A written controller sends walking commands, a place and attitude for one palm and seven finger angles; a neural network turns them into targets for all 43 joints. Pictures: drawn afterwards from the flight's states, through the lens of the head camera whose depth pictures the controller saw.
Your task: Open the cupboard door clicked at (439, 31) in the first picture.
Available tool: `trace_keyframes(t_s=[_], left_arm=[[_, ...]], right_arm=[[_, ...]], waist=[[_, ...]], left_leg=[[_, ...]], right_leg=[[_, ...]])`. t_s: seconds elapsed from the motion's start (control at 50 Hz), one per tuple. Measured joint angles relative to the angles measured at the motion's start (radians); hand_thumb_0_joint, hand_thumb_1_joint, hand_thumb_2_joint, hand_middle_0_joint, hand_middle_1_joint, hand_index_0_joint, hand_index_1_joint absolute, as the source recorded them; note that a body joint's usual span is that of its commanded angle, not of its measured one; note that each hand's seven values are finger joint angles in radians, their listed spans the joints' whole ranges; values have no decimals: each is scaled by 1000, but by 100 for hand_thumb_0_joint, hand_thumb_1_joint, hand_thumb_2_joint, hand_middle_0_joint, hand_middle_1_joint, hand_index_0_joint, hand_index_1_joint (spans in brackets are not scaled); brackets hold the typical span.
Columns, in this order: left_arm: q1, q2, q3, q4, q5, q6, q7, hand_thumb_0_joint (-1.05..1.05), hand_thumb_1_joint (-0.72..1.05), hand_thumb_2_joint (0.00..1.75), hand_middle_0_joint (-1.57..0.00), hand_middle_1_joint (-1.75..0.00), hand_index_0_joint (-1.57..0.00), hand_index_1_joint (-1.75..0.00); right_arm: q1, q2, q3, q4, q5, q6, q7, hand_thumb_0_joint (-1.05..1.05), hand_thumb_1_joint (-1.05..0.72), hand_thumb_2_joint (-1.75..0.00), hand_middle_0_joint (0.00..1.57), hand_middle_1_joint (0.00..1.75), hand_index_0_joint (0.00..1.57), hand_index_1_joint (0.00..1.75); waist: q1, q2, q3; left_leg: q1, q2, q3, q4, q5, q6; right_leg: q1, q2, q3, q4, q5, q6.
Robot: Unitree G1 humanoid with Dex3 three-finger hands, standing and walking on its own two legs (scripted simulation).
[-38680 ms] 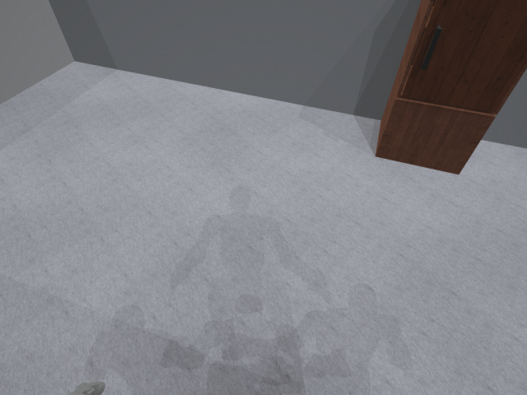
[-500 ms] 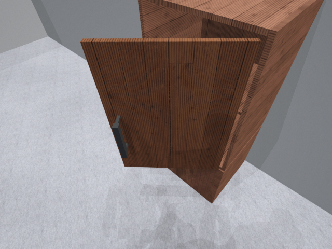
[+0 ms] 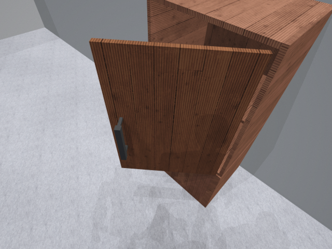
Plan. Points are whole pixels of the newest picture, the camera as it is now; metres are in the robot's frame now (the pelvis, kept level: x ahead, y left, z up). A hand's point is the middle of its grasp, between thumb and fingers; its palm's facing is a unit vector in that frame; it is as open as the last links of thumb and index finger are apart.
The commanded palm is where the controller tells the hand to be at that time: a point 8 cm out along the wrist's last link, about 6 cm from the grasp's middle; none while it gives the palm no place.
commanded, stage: look again from close up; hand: left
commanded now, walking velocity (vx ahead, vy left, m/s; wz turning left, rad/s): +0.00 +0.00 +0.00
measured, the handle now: (122, 139) +0.47 +0.18 -0.09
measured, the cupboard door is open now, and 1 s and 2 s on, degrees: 40 40 40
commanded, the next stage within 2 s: shuffle to correct the standing spot in 0.56 s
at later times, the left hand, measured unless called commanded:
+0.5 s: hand out of the picture +0.01 +0.22 -0.17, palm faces +0.00 -0.97 -0.23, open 7.4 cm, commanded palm none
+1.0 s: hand out of the picture -0.01 +0.20 -0.18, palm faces +0.00 -0.97 -0.23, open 7.4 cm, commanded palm none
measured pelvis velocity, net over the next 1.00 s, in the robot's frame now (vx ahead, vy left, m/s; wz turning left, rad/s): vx -0.04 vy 0.01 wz -0.01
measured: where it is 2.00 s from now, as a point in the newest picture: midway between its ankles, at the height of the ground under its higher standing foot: outside the picture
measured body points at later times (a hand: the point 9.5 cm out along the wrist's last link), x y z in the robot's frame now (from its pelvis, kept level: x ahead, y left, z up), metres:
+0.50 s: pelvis -0.01 +0.02 +0.00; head +0.00 +0.03 +0.45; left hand +0.01 +0.27 -0.15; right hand +0.04 -0.23 -0.14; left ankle +0.01 +0.12 -0.74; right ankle -0.06 -0.10 -0.74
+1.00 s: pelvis -0.04 +0.01 +0.00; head -0.01 +0.01 +0.44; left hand -0.01 +0.25 -0.16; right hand +0.01 -0.23 -0.16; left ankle +0.01 +0.12 -0.74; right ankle -0.06 -0.10 -0.74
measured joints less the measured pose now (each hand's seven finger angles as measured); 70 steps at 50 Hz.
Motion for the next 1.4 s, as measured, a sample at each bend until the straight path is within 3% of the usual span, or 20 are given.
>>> trace_keyframes(t_s=[0.26, 0.8, 0.98, 1.14, 1.22, 1.4], left_arm=[[0, 21, 1, 30, 3, 1, -4, 1, 91, 90, -20, -30, -20, -30], [-36, 27, 11, 26, 3, 13, -3, 1, 91, 90, -20, -30, -20, -30], [-33, 8, 32, -44, 14, 45, -4, 1, 91, 90, -20, -30, -19, -30], [47, -38, 8, -4, 5, 11, -10, 1, 91, 90, -20, -30, -19, -30], [74, -54, 7, 19, 4, 9, -14, 1, 91, 90, -20, -30, -20, -30], [62, -58, 10, 52, 1, 9, -3, 1, 91, 90, -20, -30, -20, -30]], right_arm=[[-33, -23, -1, 15, 2, -5, 1, 1, -90, -90, 20, 30, 20, 30], [-10, -16, -9, 35, 2, -6, -3, 1, -90, -90, 20, 30, 20, 30], [-28, 9, -35, -35, -4, 16, -13, 1, -90, -90, 20, 30, 20, 30], [34, 9, -25, 5, -10, 25, 11, 1, -91, -90, 20, 30, 20, 30], [75, 17, -18, 29, -8, 19, 12, 1, -91, -90, 20, 30, 20, 30], [109, 60, -3, 54, 1, -3, -5, 1, -91, -90, 20, 30, 19, 30]], waist=[[13, -2, -4], [3, -7, 11], [1, 2, 40], [6, 25, -14], [12, 13, -16], [15, -23, 10]], left_leg=[[18, -18, 8, -38, 19, 16], [9, -38, 14, -79, 59, 34], [-82, -16, 21, 6, 58, 27], [-83, 1, -31, 32, -1, 1], [-64, 4, -41, 38, 35, 4], [-33, -36, -26, -4, 30, 32]], right_leg=[[16, -16, 5, -35, 21, 16], [-8, -35, 9, -46, 48, 33], [-126, -22, 16, 91, 19, 13], [-75, 11, -13, 13, 52, -9], [-46, 16, -19, 13, 38, -5], [-27, -23, -9, -4, 29, 25]])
